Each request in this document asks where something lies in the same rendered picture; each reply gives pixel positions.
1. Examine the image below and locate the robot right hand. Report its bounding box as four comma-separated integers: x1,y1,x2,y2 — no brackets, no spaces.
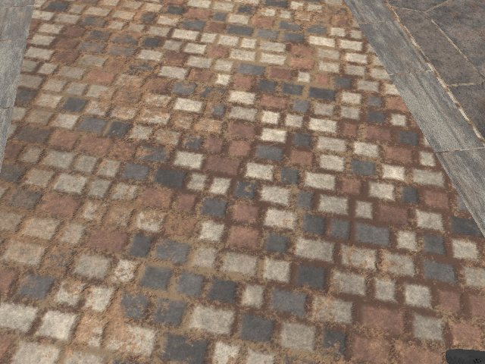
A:
446,349,485,364

